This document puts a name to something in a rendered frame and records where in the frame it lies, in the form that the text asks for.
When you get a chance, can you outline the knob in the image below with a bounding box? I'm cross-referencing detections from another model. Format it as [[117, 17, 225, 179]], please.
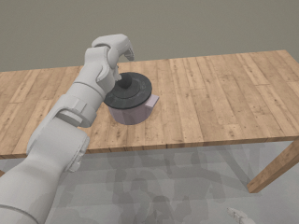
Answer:
[[117, 73, 132, 89]]

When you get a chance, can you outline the right robot hand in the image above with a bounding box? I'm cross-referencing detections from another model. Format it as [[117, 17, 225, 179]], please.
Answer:
[[227, 207, 255, 224]]

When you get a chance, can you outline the pot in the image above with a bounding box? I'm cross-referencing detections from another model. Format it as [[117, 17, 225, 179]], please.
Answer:
[[107, 94, 160, 125]]

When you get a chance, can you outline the lid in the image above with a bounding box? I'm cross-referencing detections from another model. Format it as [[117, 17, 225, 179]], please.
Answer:
[[103, 72, 152, 110]]

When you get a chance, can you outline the left robot hand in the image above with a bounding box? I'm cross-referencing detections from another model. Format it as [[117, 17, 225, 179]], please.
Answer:
[[92, 34, 135, 82]]

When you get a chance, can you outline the table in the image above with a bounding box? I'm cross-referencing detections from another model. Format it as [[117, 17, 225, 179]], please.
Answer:
[[0, 49, 299, 193]]

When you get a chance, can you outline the robot left forearm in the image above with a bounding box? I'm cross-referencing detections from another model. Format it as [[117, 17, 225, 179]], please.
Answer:
[[26, 41, 119, 156]]

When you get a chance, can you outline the robot left upper arm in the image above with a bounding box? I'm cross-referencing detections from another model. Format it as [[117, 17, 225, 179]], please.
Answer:
[[0, 117, 91, 224]]

